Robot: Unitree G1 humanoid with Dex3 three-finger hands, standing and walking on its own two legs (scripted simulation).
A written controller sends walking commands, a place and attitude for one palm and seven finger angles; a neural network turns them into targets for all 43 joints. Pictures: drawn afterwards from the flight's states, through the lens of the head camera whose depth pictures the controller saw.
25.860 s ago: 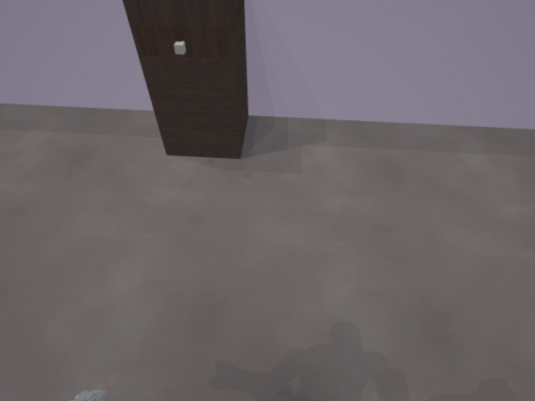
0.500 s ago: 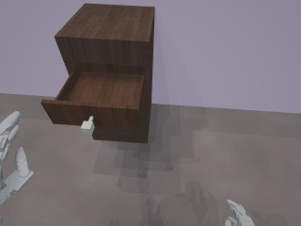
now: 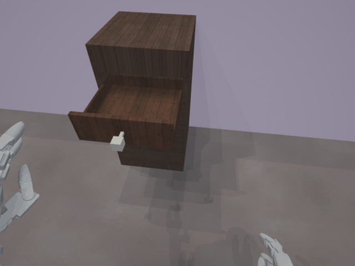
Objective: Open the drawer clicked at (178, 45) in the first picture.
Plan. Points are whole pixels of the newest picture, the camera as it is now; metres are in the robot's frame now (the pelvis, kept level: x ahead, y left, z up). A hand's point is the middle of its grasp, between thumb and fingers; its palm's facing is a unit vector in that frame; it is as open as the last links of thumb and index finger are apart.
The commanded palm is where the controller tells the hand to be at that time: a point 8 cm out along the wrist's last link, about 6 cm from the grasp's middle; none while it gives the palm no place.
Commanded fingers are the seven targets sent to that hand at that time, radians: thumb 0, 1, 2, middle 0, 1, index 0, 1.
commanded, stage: let the arm hang, fingers relaxed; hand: left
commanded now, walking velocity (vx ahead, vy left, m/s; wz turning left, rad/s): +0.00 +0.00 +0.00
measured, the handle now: (119, 139) +0.56 +0.24 -0.11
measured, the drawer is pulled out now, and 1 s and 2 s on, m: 0.30 0.30 0.30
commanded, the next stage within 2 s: look to check the result in 1.14 s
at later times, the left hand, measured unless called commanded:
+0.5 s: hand out of the picture +0.00 +0.20 -0.16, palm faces +0.05 -0.97 -0.22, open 7.0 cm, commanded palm none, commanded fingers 0.00 0.90 0.90 -0.20 -0.30 -0.20 -0.30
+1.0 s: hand out of the picture +0.04 +0.18 -0.16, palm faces +0.03 -0.98 -0.21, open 7.3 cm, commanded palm none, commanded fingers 0.00 0.90 0.90 -0.20 -0.30 -0.20 -0.30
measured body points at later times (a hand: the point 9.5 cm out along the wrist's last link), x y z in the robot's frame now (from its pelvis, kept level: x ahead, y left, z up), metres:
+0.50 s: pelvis +0.01 +0.01 +0.01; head +0.05 +0.01 +0.46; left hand +0.00 +0.25 -0.14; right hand -0.01 -0.22 -0.14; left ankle +0.00 +0.12 -0.73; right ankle +0.07 -0.08 -0.73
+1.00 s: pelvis +0.02 +0.01 +0.01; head +0.04 +0.00 +0.46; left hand +0.04 +0.24 -0.14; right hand +0.00 -0.18 -0.15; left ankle +0.00 +0.12 -0.73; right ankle +0.07 -0.08 -0.73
